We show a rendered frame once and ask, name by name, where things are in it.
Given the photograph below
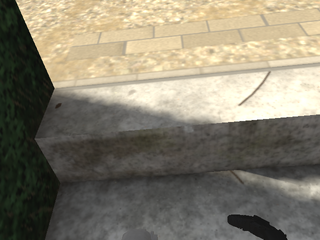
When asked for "robot left thigh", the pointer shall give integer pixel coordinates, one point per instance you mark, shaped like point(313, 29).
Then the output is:
point(139, 234)

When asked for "right robot hand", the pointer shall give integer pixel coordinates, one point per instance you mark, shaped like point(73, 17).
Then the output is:
point(257, 226)

